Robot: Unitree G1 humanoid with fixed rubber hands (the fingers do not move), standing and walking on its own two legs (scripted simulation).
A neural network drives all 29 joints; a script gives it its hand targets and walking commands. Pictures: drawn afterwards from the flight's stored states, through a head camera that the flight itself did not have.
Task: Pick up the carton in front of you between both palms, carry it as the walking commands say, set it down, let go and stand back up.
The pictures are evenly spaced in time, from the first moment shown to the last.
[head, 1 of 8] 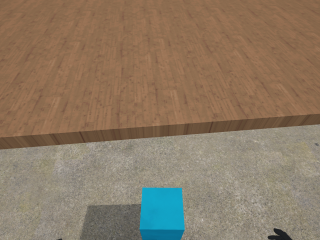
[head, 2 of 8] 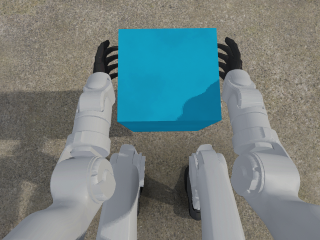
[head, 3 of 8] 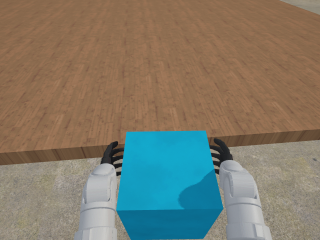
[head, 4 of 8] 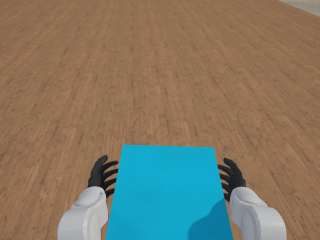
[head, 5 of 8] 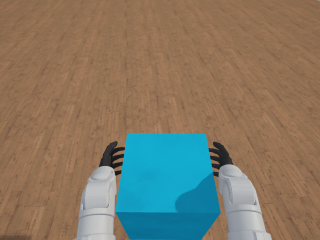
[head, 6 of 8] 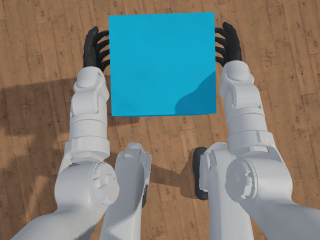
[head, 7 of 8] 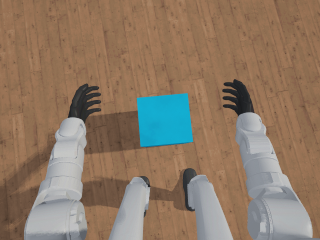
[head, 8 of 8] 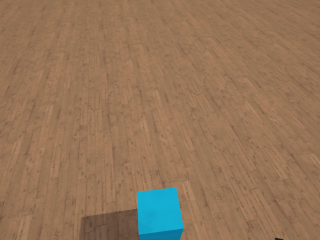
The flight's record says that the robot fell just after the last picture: no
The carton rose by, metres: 0.88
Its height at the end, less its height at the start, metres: +0.14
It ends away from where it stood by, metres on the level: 2.82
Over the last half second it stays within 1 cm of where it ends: yes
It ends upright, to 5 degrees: yes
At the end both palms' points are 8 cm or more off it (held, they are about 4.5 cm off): yes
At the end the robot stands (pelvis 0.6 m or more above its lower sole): yes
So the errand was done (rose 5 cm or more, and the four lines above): yes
